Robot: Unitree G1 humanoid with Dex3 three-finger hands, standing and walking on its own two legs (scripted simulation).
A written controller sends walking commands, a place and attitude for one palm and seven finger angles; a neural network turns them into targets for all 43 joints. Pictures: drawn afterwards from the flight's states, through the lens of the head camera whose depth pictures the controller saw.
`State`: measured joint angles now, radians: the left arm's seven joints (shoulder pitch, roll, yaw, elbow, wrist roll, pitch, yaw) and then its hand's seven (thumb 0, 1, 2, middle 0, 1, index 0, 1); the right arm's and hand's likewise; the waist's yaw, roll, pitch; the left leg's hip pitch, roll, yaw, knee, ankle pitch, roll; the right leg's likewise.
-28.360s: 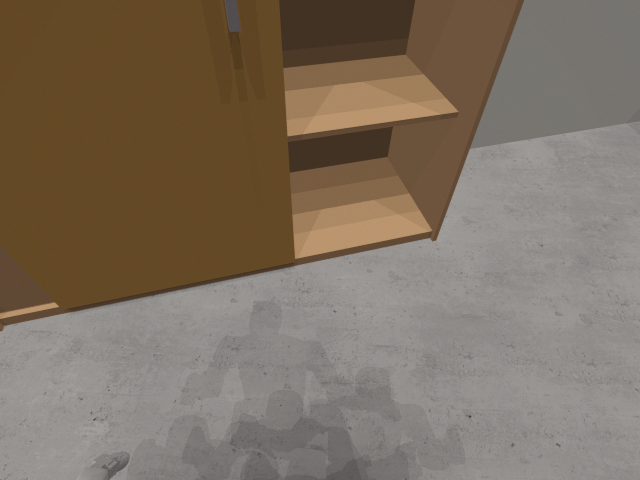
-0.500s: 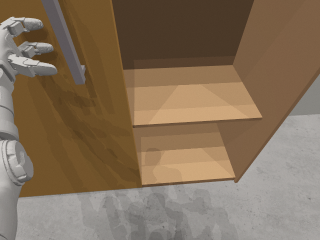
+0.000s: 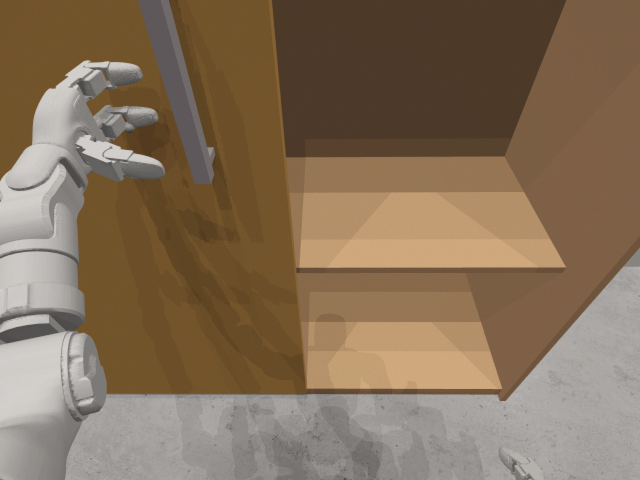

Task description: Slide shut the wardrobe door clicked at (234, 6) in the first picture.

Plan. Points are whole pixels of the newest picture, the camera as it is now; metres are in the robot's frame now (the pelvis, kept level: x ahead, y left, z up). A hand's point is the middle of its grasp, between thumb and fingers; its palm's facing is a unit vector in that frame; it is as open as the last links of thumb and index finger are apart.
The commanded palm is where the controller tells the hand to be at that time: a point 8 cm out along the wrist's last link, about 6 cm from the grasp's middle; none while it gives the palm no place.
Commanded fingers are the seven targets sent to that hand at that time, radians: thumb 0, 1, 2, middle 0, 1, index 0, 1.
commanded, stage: move the hooked fingers beside the handle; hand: left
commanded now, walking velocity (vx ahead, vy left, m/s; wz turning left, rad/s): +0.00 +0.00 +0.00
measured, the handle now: (184, 83) +0.49 +0.16 +0.28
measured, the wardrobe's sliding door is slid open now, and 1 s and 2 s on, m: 0.61 0.61 0.61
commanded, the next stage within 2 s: feel for the door with the fingertips in 0.42 s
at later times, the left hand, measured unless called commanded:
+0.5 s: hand (134, 127) +0.43 +0.21 +0.26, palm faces +0.06 -1.00 -0.02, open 13.9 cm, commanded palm +0.41 +0.26 +0.25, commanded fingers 0.00 -0.50 0.30 -0.30 -1.20 -0.30 -1.20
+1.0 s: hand (182, 119) +0.45 +0.16 +0.25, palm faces +0.01 -1.00 +0.01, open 13.8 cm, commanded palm +0.43 +0.22 +0.25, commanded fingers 0.00 -0.50 0.30 -0.30 -1.20 -0.30 -1.20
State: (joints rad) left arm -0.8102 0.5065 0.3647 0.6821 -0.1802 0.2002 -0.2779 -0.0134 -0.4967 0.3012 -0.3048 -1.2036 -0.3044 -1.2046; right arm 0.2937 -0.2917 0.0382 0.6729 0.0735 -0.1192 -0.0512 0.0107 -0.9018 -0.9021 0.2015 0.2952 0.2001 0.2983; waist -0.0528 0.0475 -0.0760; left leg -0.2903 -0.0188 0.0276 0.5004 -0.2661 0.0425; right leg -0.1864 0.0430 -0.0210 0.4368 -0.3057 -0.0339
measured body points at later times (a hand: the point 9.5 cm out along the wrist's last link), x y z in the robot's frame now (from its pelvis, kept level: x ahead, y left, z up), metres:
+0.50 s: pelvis -0.01 -0.01 +0.00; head -0.01 -0.03 +0.45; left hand +0.42 +0.26 +0.26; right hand +0.08 -0.28 -0.11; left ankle -0.01 +0.09 -0.74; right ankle -0.05 -0.10 -0.74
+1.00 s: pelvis -0.01 -0.02 +0.00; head -0.01 -0.04 +0.45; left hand +0.44 +0.21 +0.26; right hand +0.08 -0.28 -0.11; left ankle -0.01 +0.09 -0.74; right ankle -0.05 -0.10 -0.74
